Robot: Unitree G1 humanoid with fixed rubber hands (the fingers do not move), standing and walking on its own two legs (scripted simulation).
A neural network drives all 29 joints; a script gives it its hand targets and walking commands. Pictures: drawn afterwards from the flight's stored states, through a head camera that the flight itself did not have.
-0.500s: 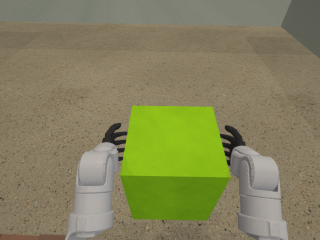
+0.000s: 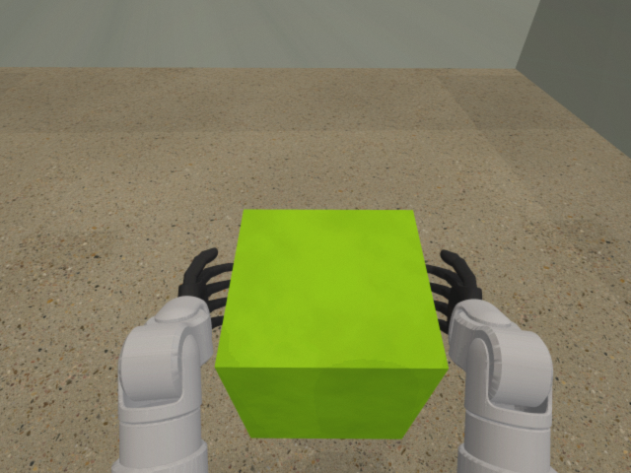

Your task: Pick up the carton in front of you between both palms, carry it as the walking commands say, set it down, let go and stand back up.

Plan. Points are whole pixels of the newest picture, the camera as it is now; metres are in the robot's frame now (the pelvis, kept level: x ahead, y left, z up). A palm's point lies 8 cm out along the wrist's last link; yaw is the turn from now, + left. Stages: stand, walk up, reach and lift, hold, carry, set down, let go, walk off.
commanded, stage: carry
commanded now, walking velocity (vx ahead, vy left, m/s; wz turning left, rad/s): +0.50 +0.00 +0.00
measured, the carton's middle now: (327, 330) +0.31 +0.00 +0.05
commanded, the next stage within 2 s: none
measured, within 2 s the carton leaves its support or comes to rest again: neither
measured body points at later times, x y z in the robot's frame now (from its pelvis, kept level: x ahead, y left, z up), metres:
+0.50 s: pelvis +0.37 -0.01 -0.01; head +0.37 -0.01 +0.45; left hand +0.64 +0.16 +0.07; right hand +0.66 -0.15 +0.06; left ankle +0.13 +0.07 -0.63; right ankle +0.48 -0.07 -0.72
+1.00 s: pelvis +0.72 +0.06 +0.00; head +0.71 +0.07 +0.45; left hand +1.00 +0.21 +0.08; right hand +1.00 -0.09 +0.09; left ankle +0.81 +0.14 -0.72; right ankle +0.53 -0.06 -0.65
